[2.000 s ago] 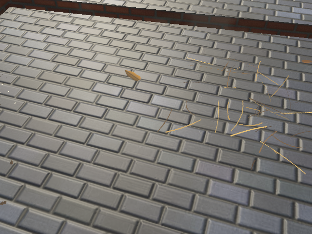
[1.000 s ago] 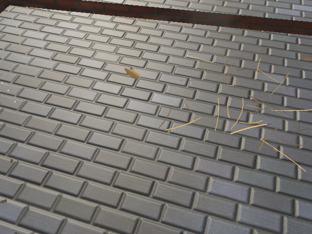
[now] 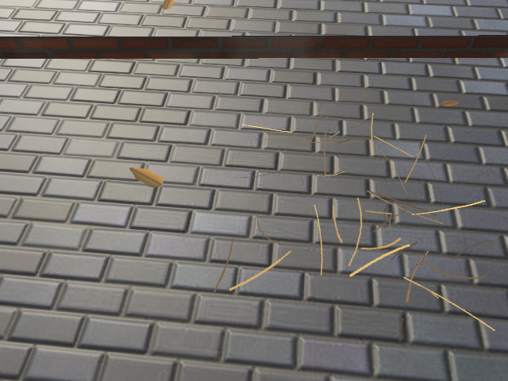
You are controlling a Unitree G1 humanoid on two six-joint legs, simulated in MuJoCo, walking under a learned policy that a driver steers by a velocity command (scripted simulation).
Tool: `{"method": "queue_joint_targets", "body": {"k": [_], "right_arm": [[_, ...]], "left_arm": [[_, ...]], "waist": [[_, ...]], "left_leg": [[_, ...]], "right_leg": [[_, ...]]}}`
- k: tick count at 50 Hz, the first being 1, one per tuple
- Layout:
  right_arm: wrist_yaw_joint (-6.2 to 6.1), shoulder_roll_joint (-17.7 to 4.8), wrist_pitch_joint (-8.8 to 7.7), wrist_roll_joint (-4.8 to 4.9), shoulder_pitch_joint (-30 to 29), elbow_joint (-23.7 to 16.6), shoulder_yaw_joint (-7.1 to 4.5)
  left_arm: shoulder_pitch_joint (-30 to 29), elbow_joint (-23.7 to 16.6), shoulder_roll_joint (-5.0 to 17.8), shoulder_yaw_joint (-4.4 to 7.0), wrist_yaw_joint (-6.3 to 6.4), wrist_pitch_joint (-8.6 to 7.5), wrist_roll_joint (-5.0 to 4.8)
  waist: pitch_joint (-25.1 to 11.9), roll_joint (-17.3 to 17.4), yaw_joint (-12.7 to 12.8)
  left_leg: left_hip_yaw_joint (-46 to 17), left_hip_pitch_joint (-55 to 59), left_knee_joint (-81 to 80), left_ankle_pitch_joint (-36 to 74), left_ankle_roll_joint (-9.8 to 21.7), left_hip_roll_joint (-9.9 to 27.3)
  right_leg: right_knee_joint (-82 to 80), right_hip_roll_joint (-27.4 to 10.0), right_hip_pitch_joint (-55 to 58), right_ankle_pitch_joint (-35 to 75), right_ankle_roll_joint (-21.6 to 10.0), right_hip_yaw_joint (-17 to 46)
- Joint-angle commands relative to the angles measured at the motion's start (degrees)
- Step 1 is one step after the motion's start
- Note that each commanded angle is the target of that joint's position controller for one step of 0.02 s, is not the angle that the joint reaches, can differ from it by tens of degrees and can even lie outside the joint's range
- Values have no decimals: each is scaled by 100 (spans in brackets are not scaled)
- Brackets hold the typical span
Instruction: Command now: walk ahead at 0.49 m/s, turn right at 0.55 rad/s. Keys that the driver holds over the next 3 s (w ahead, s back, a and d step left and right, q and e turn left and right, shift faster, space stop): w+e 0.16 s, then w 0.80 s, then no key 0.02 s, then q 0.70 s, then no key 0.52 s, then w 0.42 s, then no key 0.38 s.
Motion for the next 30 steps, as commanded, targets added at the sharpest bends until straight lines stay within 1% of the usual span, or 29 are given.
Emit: {"method": "queue_joint_targets", "body": {"k": [1,2,3,4,5,6,7,8,9,10,11,12,13,14,15,16,17,18,19,20,21,22,23,24,25,27,28,29,30], "right_arm": [[117,-207,-46,25,-490,-471,-20],[148,-189,-43,48,-571,-551,-2],[151,-212,-62,75,-666,-610,-4],[116,-258,-69,115,-676,-635,-3],[88,-287,-115,109,-645,-687,9],[49,-351,-168,109,-486,-632,-7],[6,-394,-232,78,-71,-496,-24],[-55,-471,-287,57,698,-221,-79],[-102,-747,-316,17,1630,97,-203],[-82,-929,-305,-44,2398,308,-262],[21,-926,-341,-133,2813,315,-174],[93,-807,-278,12,2931,293,-211],[20,-1231,-251,85,2646,296,-367],[-55,-532,-202,35,1997,62,-203],[-108,-505,-320,58,1680,20,-104],[-128,-465,-378,44,1789,213,-82],[-147,-370,-451,112,1875,386,-32],[-133,-377,-457,111,1845,482,-22],[-127,-396,-490,135,1867,536,-15],[-115,-293,-470,162,1891,588,15],[-95,-214,-445,192,1862,587,39],[-82,-230,-418,221,1889,592,43],[-74,-278,-387,246,2026,641,35],[-78,-347,-362,265,2252,712,28],[-80,-390,-338,261,2433,783,19],[-116,-488,-277,217,2722,901,6],[-135,-532,-239,185,2773,942,5],[-154,-583,-208,173,2812,974,-1],[-155,-625,-174,170,2792,994,2]], "left_arm": [[-8,-362,581,72,-11,-40,10],[29,-425,605,65,0,-35,66],[70,-441,644,69,39,-10,117],[125,-446,658,72,79,7,133],[270,-473,692,75,119,18,130],[313,-479,700,72,187,45,141],[311,-475,725,73,241,97,138],[212,-471,756,81,266,163,95],[195,-489,761,89,234,216,-25],[186,-550,506,70,198,230,-131],[1145,-519,165,15,272,240,-405],[1281,-403,317,-46,339,234,-299],[976,-526,423,-76,282,258,-120],[71,-594,639,-13,174,292,114],[-753,-880,668,24,22,219,185],[-1001,-896,582,20,-76,219,220],[-1097,-893,399,-11,-150,251,232],[-1068,-913,207,-71,-216,292,201],[-1092,-935,118,-106,-263,280,211],[-1165,-931,35,-153,-275,261,194],[-1289,-971,-21,-204,-304,236,142],[-1526,-1018,-102,-260,-329,212,101],[-1813,-1078,-101,-296,-334,213,82],[-2101,-1156,-76,-309,-327,224,75],[-2330,-1240,-19,-312,-319,223,80],[-2636,-1343,91,-292,-276,206,89],[-2647,-1341,109,-285,-253,189,100],[-2473,-1281,136,-264,-230,162,104],[-1974,-1113,202,-216,-204,119,125]], "waist": [[185,-385,40],[226,-417,116],[268,-464,167],[283,-521,181],[280,-545,209],[304,-490,154],[227,-380,-22],[25,-96,-398],[-409,234,-767],[-802,595,-1019],[-1703,893,-532],[-2138,818,-695],[-2066,1517,-729],[-1154,248,-714],[-434,435,-748],[34,239,-597],[286,47,-385],[185,169,-263],[153,486,-218],[24,599,-206],[9,662,-210],[-52,644,-270],[-34,616,-390],[-2,557,-498],[80,504,-558],[198,342,-632],[180,305,-614],[69,309,-535],[-203,269,-313]], "left_leg": [[399,877,-906,1167,36,-444],[381,1058,-1125,1248,41,-489],[294,1112,-1327,1234,54,-474],[265,1216,-1582,1250,29,-485],[133,1299,-1916,1319,0,-451],[-31,1334,-2355,1390,-6,-351],[-80,1586,-2889,1641,-2,-280],[124,2320,-3397,2174,-25,-293],[254,3692,-3108,2297,-13,-102],[-280,4978,-2302,3349,176,537],[-801,6818,-285,5323,217,1540],[-1354,6961,-263,4055,525,1812],[-2685,6118,-1555,-466,1432,2280],[-2511,4781,-2507,-2781,1361,1727],[-2334,3742,-2733,-2067,1394,1764],[-2031,3006,-2774,-840,1282,1543],[-1500,2449,-2820,15,1110,1272],[-889,2059,-3073,146,1021,840],[-592,2034,-3075,793,1048,721],[-267,2131,-3042,1303,1026,553],[23,2080,-3057,1533,968,400],[186,2093,-3120,1500,911,342],[218,2204,-3203,1511,883,366],[156,2428,-3275,1429,875,466],[99,2703,-3296,1301,876,556],[42,3350,-3157,1337,895,736],[78,3613,-2963,1623,891,772],[154,3752,-2621,2184,849,759],[288,3780,-1949,2722,798,663]], "right_leg": [[-497,-966,-1074,854,-711,1243],[-297,-963,-1169,692,-650,1298],[-46,-1003,-1084,525,-600,1412],[251,-992,-921,476,-514,1464],[575,-979,-671,461,-454,1573],[1015,-935,-338,567,-422,1656],[1741,-789,-77,796,-411,1605],[2827,-544,-122,1140,-369,1322],[4117,-410,-845,1075,-337,995],[5988,14,-2218,-1644,-245,642],[7088,-154,-3736,-2556,-153,583],[7550,-502,-4457,-2145,-172,446],[8052,-564,-5071,-1328,-62,150],[7663,-820,-5107,-548,-21,-7],[6460,-917,-4913,238,42,423],[5938,-1018,-4546,362,106,550],[5115,-1047,-4143,624,244,689],[4423,-968,-3580,888,338,306],[3805,-932,-3365,1256,371,137],[3223,-944,-3136,1506,367,-32],[2596,-946,-2816,1823,352,-197],[2018,-928,-2504,2079,308,-383],[1690,-885,-2350,2171,267,-576],[1503,-878,-2325,2116,231,-656],[1302,-896,-2404,2038,173,-672],[943,-884,-2594,1750,69,-683],[754,-819,-2515,1524,8,-722],[566,-694,-2165,1312,-49,-781],[283,-523,-1473,1277,-138,-857]]}}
